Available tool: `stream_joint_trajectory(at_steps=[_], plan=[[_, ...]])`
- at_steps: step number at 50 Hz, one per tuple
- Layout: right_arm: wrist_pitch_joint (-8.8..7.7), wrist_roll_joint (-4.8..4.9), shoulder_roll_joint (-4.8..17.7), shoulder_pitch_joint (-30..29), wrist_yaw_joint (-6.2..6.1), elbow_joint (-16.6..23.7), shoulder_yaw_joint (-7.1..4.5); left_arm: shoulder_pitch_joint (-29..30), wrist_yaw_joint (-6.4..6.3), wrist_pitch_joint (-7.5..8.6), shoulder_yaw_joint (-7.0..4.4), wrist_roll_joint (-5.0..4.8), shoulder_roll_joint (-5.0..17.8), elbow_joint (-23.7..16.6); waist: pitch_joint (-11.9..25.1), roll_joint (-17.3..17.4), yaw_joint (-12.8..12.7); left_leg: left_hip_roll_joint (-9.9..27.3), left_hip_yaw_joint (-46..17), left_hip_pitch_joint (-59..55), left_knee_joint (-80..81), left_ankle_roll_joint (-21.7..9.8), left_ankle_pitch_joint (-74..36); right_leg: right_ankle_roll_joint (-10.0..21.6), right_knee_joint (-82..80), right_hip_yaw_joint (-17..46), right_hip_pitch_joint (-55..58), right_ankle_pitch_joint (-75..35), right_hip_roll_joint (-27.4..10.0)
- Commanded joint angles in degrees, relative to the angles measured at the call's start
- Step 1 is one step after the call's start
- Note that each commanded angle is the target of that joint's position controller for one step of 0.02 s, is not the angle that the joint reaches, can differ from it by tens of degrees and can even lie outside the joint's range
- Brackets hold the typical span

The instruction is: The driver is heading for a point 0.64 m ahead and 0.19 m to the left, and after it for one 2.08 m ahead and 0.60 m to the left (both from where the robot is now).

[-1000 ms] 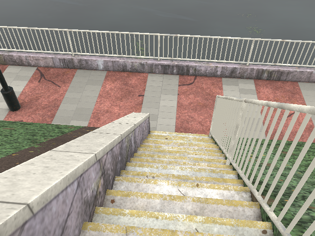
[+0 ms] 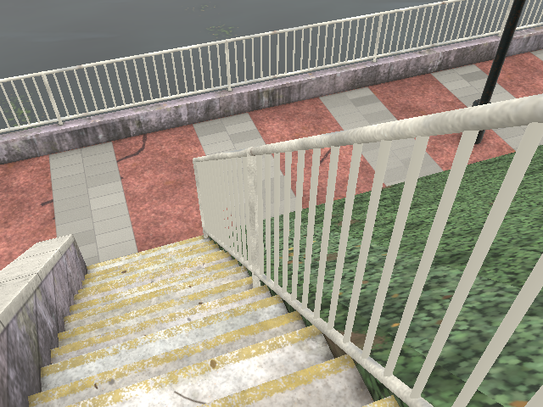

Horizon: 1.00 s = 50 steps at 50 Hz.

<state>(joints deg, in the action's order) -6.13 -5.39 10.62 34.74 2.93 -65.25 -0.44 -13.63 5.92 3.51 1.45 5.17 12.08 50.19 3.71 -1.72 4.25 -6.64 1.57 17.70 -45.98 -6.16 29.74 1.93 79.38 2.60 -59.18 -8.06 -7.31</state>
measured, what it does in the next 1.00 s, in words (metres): goes down, turning left: right foot 0.21 m lower, then left foot 0.19 m lower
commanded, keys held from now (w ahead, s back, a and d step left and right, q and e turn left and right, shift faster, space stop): w+q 0.98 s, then q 0.02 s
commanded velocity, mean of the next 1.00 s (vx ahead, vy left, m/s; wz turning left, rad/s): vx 0.50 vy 0.00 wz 0.54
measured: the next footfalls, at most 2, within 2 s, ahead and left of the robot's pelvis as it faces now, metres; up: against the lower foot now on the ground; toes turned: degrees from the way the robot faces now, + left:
right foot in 0.26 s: +0.27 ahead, -0.11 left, -0.21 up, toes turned +5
left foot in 0.84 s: +0.45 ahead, +0.17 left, -0.40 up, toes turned +38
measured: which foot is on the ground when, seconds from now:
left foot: down 0.00-0.24, up 0.26-0.82, down 0.84-1.00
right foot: up 0.00-0.24, down 0.26-0.84, up 0.86-1.00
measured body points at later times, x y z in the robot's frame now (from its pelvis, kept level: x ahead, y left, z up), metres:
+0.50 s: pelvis +0.26 -0.05 -0.20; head +0.25 -0.05 +0.25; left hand +0.10 +0.15 -0.34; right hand +0.38 -0.26 -0.34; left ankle +0.38 +0.14 -0.80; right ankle +0.23 -0.11 -0.91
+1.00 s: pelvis +0.50 +0.07 -0.37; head +0.51 +0.07 +0.07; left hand +0.42 +0.33 -0.51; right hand +0.59 -0.16 -0.53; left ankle +0.42 +0.14 -1.10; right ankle +0.62 -0.04 -1.00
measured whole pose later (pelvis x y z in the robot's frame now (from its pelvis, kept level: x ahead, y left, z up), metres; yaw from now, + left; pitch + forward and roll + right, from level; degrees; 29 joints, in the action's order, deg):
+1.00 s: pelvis +0.50 +0.07 -0.37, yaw +36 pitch -1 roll +2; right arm -4.6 -4.9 11.8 25.5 3.9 -63.0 -1.7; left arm -13.8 2.6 5.4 -1.4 4.7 13.8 52.8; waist -0.8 -1.4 0.9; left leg -2.9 1.6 13.5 -35.7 -5.3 21.6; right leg 2.0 74.4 3.1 -37.9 17.1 -6.6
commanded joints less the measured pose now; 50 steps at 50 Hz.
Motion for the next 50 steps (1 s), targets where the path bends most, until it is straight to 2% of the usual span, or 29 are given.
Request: stream_joint_trajectory(at_steps=[1,4,6,10,12,13,14,15,16,18,19,21,23,24,26,31,36,37,38,39,40,41,42,43,44,46,48,49,50], plan=[[-4.06,0.62,4.4,-7.8,-2.23,6.3,1.82,-2.3,2.28,-0.02,1.51,1.77,2.1,-1.2,-7.0,3.0,-3.7,6.7,-13.4,34.6,9.2,-10.6,-6.8,-1.8,-12.4,-0.2,24.3,-25.5,0.6],[-4.32,1.18,6.2,-2.2,-4.65,7.4,2.39,9.4,-0.33,0.7,1.33,2.61,5.8,-4.9,-4.8,0.1,2.9,7.1,-18.5,14.2,-4.2,-8.9,-0.8,-2.7,-39.8,-1.1,17.4,-26.8,3.1],[-2.79,0.55,5.5,-0.4,-2.83,6.3,3.05,12.2,-0.82,-0.2,2.04,2.38,3.2,-7.1,-7.6,7.0,2.5,7.3,-22.8,20.9,-2.2,-10.1,2.5,-3.4,-42.4,-4.1,30.7,-15.9,5.3],[0.79,1.14,9.6,-5.2,-0.54,8.9,1.6,9.5,-0.29,-0.58,2.05,1.6,2.3,-6.7,-10.4,2.7,1.5,8.9,-36.0,3.7,-16.2,-10.6,-9.0,0.0,-68.8,2.4,34.8,-5.0,1.9],[2.52,0.31,6.0,0.6,3.14,7.0,2.65,-21.9,-2.14,1.9,-2.32,0.74,9.8,4.3,-2.1,-4.0,-7.8,0.9,-23.4,16.5,-43.8,-3.8,-18.4,3.4,-71.1,-5.5,72.9,-19.6,-0.1],[2.37,0.8,2.9,4.5,5.38,4.5,2.44,-35.2,-1.73,2.03,-4.0,1.56,10.6,7.6,6.2,-11.2,-10.9,-3.5,-15.3,38.5,-69.3,0.4,5.6,10.9,-51.4,-1.1,96.1,-29.5,-6.9],[1.87,4.32,2.9,8.7,5.65,6.9,1.07,-26.7,-0.71,1.2,-5.27,0.82,17.0,3.7,10.6,-11.3,-5.5,-2.6,-8.3,51.6,-83.7,1.5,13.7,15.2,-37.8,2.5,99.4,-58.7,-15.1],[1.84,3.97,3.1,3.3,5.39,11.9,1.28,-23.2,-0.92,0.22,-6.47,1.07,18.2,2.9,13.1,-6.5,-6.2,-0.2,-5.5,56.1,-85.5,2.9,14.1,19.7,-40.4,8.1,95.9,-56.9,-19.6],[1.92,3.08,3.4,-5.4,3.88,16.9,1.97,-14.3,-1.19,-0.67,-6.61,1.03,15.6,0.6,8.2,-0.9,-8.0,3.8,-7.1,64.0,-76.4,4.8,7.2,23.2,-48.9,17.9,86.5,-21.2,-24.1],[1.8,3.02,1.0,-5.1,2.26,13.1,2.95,-12.3,-1.54,0.0,-1.78,2.3,-0.2,3.1,-5.9,9.3,-2.1,12.1,-10.8,51.4,-53.7,0.5,-16.3,14.7,-55.2,5.2,54.7,3.4,-15.9],[2.06,2.54,0.1,-6.6,2.53,12.7,3.11,-13.7,-3.13,1.41,-0.22,2.68,-5.7,5.5,-12.5,3.9,-0.2,15.3,-10.0,47.2,-42.2,-1.0,-26.5,11.0,-56.9,2.6,43.5,3.4,-11.7],[2.48,0.81,1.5,-9.0,4.9,10.8,1.42,-16.2,-5.75,3.89,0.34,0.85,-2.6,8.4,-12.1,-2.9,-2.6,11.6,-3.2,31.7,-27.1,0.0,-45.5,7.3,-55.7,-5.7,26.6,4.4,-5.3],[2.07,1.13,1.1,-3.4,6.11,9.3,1.47,-16.9,-5.62,4.73,-0.06,2.5,2.8,11.2,-8.0,-4.4,1.2,10.1,-4.7,28.4,-35.9,1.4,-45.0,6.9,-51.0,-1.4,25.1,0.0,-8.4],[1.39,-0.65,2.9,-8.0,5.77,11.5,1.26,-15.3,-6.48,5.51,1.07,1.81,0.1,10.9,-6.5,0.6,-0.2,13.2,-10.6,34.2,-20.8,0.3,-50.6,4.9,-50.2,-2.5,33.3,5.3,-7.3],[0.52,0.22,5.4,-19.4,4.19,14.1,0.6,-17.2,-6.89,6.49,0.88,1.66,3.2,12.8,-8.2,-2.6,-2.7,12.2,-11.2,41.1,-15.0,0.4,-50.9,5.3,-49.4,2.3,42.9,6.7,-10.5],[1.22,0.63,5.7,-25.6,3.63,12.9,0.92,-25.4,-5.69,4.92,2.32,1.8,1.5,15.3,-12.6,-3.0,-4.5,11.4,-4.6,24.9,-0.6,2.2,-56.2,5.8,-44.1,-3.1,38.4,14.3,-9.5],[1.84,0.71,4.0,-40.4,2.81,16.5,1.43,-31.2,-8.61,2.28,0.5,-0.04,3.0,16.1,-14.1,-1.2,-12.8,11.2,2.3,24.4,18.9,4.4,-45.7,5.1,-34.1,-2.4,52.7,13.7,-9.3],[2.23,-0.6,2.9,-37.5,2.59,16.7,1.48,-31.0,-8.19,1.83,-0.23,1.82,4.3,16.9,-13.8,-4.0,-10.5,11.7,1.0,19.5,13.2,3.6,-46.8,4.3,-32.0,-0.8,51.9,3.8,-12.0],[2.21,-1.14,4.9,-38.0,2.58,16.3,0.75,-27.4,-8.92,1.47,-0.31,-0.9,3.1,15.5,-14.8,-0.8,-11.5,11.9,2.4,20.2,26.8,3.0,-39.4,3.8,-29.5,-2.0,54.0,6.4,-10.8],[2.49,-1.66,3.1,-29.5,2.16,13.5,0.58,-28.0,-7.04,1.27,-0.87,2.78,5.6,17.4,-11.7,-3.4,-7.5,11.5,1.9,3.6,20.8,1.4,-46.7,4.6,-24.2,-2.0,47.0,-2.3,-12.2],[2.0,-2.09,6.2,-17.9,1.89,8.7,-1.1,-25.0,-5.32,1.41,-1.02,2.68,5.7,16.9,-9.3,-0.9,-2.3,9.4,4.5,-8.7,21.2,1.1,-46.4,3.6,-13.4,-4.9,41.7,-6.4,-9.8],[1.5,-1.26,10.9,-8.3,0.96,3.1,-3.38,-21.1,-4.51,0.83,-2.15,-1.19,8.2,15.6,-8.0,9.4,1.6,6.2,11.1,-18.6,38.4,1.4,-49.0,0.9,0.5,-10.5,40.8,5.6,-2.6],[1.88,-1.68,11.7,7.3,0.75,-1.5,-4.76,-20.1,-1.68,-0.11,-3.36,1.18,12.2,16.3,-5.0,12.7,8.6,9.1,6.7,-42.8,34.9,-3.2,-56.0,-0.7,21.9,-12.4,23.3,26.3,1.9],[2.42,-0.78,17.4,13.6,-0.22,-3.3,-6.22,-18.9,1.33,0.16,-3.14,0.76,5.7,12.2,11.8,16.1,7.5,19.4,-7.1,-67.1,11.0,-13.9,-82.8,-1.7,40.1,-8.1,7.6,56.4,6.6],[0.83,0.14,18.7,21.2,-0.79,-5.6,-7.21,-1.8,1.59,2.75,-2.0,-1.84,1.9,0.0,12.9,12.0,13.9,26.2,-16.6,-76.0,10.4,-18.3,-69.9,-5.5,41.1,-3.5,-13.0,62.2,6.5],[0.51,-0.08,8.1,3.7,0.73,-2.6,-4.29,4.8,-1.2,4.49,-2.49,-4.03,4.0,-2.7,-1.9,-7.9,4.3,26.8,-14.3,-44.3,14.3,-13.4,-48.6,-1.6,13.9,0.1,-10.7,49.7,-1.1],[0.54,0.41,1.8,-15.4,0.68,8.0,-0.51,-2.7,-4.5,2.55,-2.89,-1.01,2.7,-1.8,-13.4,2.2,-6.2,25.4,-14.4,3.1,18.9,-13.6,-35.6,1.6,-6.8,3.6,11.6,30.4,-3.4],[0.06,1.59,1.8,-21.4,1.09,10.9,0.15,-10.4,-4.86,1.46,-3.15,0.98,1.7,3.7,-13.5,3.0,-9.6,18.9,-7.0,24.1,18.6,-10.2,-29.7,1.7,-22.4,2.8,31.6,8.3,-2.3],[-0.43,0.43,7.8,-21.8,1.55,12.3,-1.3,-15.6,-3.15,0.94,-1.73,1.72,-1.5,4.8,-10.6,7.1,-12.6,13.8,-4.1,35.5,15.1,-9.9,-30.9,0.4,-14.6,-3.7,47.9,-2.2,3.6]])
